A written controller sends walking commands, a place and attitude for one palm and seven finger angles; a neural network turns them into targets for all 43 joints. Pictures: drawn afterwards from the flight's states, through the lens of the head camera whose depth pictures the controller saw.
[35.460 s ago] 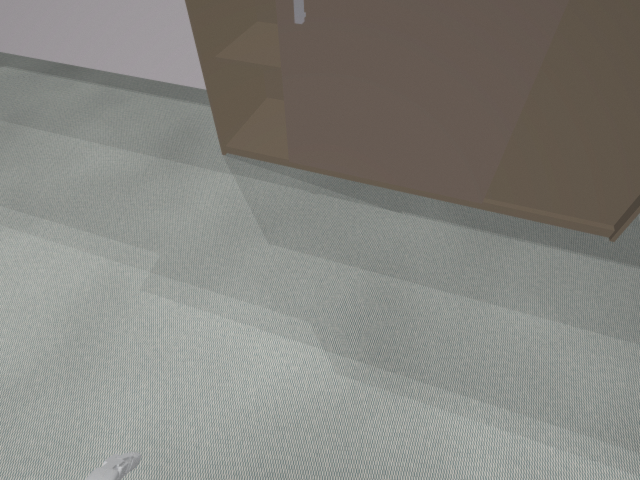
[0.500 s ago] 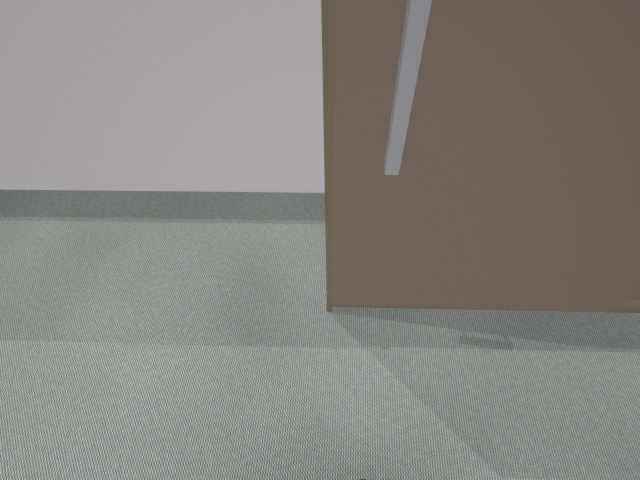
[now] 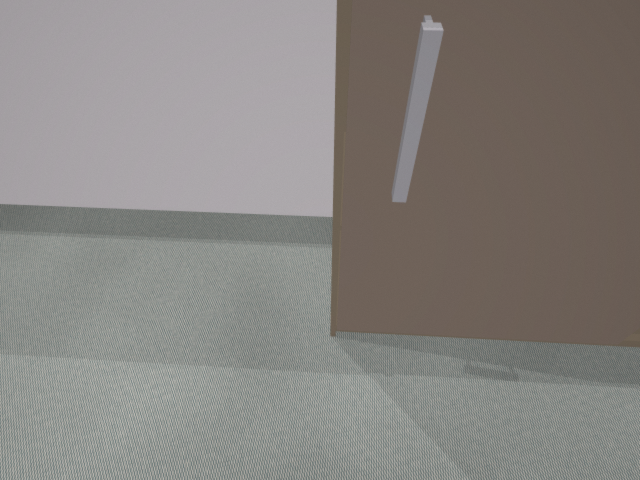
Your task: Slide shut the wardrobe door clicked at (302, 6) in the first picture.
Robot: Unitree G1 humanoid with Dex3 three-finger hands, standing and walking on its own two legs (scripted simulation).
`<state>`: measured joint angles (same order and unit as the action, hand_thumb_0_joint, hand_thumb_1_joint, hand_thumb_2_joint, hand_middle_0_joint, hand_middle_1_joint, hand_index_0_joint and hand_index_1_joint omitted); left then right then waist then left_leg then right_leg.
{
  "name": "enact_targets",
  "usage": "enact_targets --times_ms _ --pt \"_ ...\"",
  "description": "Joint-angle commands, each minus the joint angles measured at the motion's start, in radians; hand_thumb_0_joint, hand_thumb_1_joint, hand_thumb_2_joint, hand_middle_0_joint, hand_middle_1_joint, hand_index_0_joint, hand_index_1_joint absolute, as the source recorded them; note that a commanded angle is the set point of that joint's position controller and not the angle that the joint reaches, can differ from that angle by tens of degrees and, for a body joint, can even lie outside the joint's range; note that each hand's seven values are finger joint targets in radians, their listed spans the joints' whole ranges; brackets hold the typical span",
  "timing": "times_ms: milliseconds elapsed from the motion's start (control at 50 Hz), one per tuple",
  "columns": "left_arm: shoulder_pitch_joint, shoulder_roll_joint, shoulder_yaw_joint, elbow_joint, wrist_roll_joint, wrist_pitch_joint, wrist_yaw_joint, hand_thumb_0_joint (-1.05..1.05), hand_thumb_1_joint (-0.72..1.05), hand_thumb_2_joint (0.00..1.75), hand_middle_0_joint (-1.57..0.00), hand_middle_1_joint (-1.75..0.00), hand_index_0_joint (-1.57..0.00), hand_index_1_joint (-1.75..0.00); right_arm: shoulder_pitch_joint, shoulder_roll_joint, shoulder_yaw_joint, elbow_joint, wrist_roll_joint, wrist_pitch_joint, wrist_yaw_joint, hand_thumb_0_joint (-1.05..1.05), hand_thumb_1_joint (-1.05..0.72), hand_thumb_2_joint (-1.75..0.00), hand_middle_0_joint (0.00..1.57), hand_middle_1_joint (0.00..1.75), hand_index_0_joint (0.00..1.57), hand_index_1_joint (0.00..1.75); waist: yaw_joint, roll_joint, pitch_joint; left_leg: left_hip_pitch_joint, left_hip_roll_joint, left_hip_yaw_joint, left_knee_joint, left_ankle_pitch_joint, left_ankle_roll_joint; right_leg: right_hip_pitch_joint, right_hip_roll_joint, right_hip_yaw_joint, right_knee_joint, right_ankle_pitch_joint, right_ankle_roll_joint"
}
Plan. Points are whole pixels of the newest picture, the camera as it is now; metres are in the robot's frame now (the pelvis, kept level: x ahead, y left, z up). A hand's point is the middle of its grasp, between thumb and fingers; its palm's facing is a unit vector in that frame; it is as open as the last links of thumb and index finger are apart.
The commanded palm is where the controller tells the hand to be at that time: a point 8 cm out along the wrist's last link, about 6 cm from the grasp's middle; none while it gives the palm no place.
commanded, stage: let the arm hang, fingers relaxed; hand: right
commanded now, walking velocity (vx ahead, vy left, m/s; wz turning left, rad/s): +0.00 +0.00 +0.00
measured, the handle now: (411, 120) +0.65 -0.11 +0.10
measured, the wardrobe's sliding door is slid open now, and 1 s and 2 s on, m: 0.00 0.00 0.00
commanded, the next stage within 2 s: look to check the result in 0.04 s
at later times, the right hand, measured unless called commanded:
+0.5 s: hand out of the picture +0.02 -0.17 -0.18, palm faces -0.01 +0.98 -0.19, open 7.3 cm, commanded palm none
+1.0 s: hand out of the picture +0.02 -0.17 -0.18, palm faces -0.01 +0.98 -0.19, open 7.3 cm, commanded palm none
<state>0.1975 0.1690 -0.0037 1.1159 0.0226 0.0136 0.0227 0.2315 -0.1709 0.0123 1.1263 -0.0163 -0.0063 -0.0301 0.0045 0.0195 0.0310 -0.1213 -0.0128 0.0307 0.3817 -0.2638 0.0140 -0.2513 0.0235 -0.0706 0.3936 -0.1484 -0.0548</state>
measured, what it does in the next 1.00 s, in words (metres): stands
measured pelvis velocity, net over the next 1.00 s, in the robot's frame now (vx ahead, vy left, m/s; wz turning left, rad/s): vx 0.03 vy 0.01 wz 0.01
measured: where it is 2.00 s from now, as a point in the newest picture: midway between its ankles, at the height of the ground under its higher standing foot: outside the picture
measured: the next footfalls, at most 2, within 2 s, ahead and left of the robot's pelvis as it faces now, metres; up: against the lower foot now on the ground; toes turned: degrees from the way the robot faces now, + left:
none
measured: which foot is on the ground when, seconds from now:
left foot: down 0.00-1.00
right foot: down 0.00-1.00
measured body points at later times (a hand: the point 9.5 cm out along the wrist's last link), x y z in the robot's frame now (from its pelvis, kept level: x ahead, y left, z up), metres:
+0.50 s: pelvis +0.02 +0.00 +0.00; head +0.04 +0.00 +0.45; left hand +0.03 +0.23 -0.16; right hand +0.02 -0.22 -0.16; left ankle -0.04 +0.11 -0.74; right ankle +0.04 -0.08 -0.74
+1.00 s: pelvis +0.03 +0.01 +0.00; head +0.04 +0.00 +0.45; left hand +0.04 +0.24 -0.16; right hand +0.03 -0.22 -0.16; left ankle -0.04 +0.11 -0.74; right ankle +0.04 -0.08 -0.74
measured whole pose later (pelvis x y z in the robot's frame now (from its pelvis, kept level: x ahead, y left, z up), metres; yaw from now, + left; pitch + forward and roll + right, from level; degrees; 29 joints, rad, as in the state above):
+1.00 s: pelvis +0.03 +0.01 +0.00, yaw +1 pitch -1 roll +0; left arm 0.21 0.16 -0.01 1.16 0.02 0.01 0.03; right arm 0.26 -0.17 0.01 1.15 -0.01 -0.01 -0.04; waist 0.00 0.02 0.04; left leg -0.05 -0.02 0.02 0.33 -0.28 0.02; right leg -0.18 0.02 -0.08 0.37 -0.18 -0.04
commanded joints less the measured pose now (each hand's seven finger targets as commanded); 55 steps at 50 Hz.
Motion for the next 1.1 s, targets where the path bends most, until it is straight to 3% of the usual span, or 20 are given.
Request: enact_targets --times_ms 0,240,360,520,620,780,900,1080 --pt "0.040 0.115 0.023 -0.016 0.000 -0.010 0.010 0.00 0.90 0.90 -0.20 -0.30 -0.20 -0.30 0.067 -0.106 -0.020 -0.016 -0.002 -0.007 -0.009 0.00 -0.90 -0.90 0.20 0.30 0.20 0.30 0.003 -0.041 -0.003 -0.086 0.113 -0.098 -0.083 0.102 0.027 0.109 -0.132 0.153 -0.068 0.081 0.011" --pt "0.048 0.113 0.020 0.001 -0.002 -0.012 0.015 0.00 0.90 0.90 -0.20 -0.30 -0.20 -0.30 0.079 -0.100 -0.019 -0.003 0.000 -0.007 -0.013 0.00 -0.90 -0.90 0.20 0.30 0.20 0.30 0.002 -0.004 -0.009 -0.063 0.118 -0.098 -0.087 0.150 0.024 0.147 -0.137 0.141 -0.054 0.151 0.008" --pt "0.050 0.110 0.017 0.012 -0.002 -0.011 0.015 0.00 0.90 0.90 -0.20 -0.30 -0.20 -0.30 0.081 -0.099 -0.018 0.001 0.001 -0.006 -0.014 0.00 -0.90 -0.90 0.20 0.30 0.20 0.30 0.000 -0.025 0.012 -0.059 0.117 -0.101 -0.094 0.137 0.025 0.138 -0.135 0.138 -0.062 0.136 0.010" --pt "0.053 0.111 0.019 0.014 -0.005 -0.014 0.016 0.00 0.90 0.90 -0.20 -0.30 -0.20 -0.30 0.092 -0.102 -0.018 0.000 0.000 -0.011 -0.017 0.00 -0.90 -0.90 0.20 0.30 0.20 0.30 -0.001 0.001 -0.006 -0.041 0.122 -0.101 -0.094 0.205 0.020 0.157 -0.135 0.129 -0.046 0.192 0.010" --pt "0.053 0.109 0.018 0.016 -0.004 -0.015 0.017 0.00 0.90 0.90 -0.20 -0.30 -0.20 -0.30 0.094 -0.101 -0.020 0.000 0.001 -0.011 -0.018 0.00 -0.90 -0.90 0.20 0.30 0.20 0.30 -0.002 -0.018 -0.016 -0.028 0.123 -0.100 -0.095 0.224 0.021 0.168 -0.135 0.128 -0.040 0.214 0.010" --pt "0.051 0.107 0.015 0.021 -0.003 -0.014 0.018 0.00 0.90 0.90 -0.20 -0.30 -0.20 -0.30 0.090 -0.096 -0.017 0.004 0.002 -0.008 -0.015 0.00 -0.90 -0.90 0.20 0.30 0.20 0.30 -0.001 -0.017 0.032 -0.049 0.120 -0.104 -0.105 0.173 0.022 0.153 -0.136 0.130 -0.063 0.166 0.013" --pt "0.053 0.110 0.017 0.019 -0.003 -0.015 0.017 0.00 0.90 0.90 -0.20 -0.30 -0.20 -0.30 0.090 -0.100 -0.018 0.002 0.002 -0.011 -0.015 0.00 -0.90 -0.90 0.20 0.30 0.20 0.30 0.000 -0.010 0.002 -0.032 0.121 -0.108 -0.105 0.191 0.021 0.166 -0.137 0.126 -0.061 0.175 0.013" --pt "0.051 0.109 0.016 0.023 -0.004 -0.014 0.017 0.00 0.90 0.90 -0.20 -0.30 -0.20 -0.30 0.096 -0.099 -0.016 0.005 0.003 -0.011 -0.014 0.00 -0.90 -0.90 0.20 0.30 0.20 0.30 0.000 -0.016 0.017 -0.046 0.120 -0.110 -0.110 0.176 0.022 0.164 -0.136 0.125 -0.065 0.155 0.013"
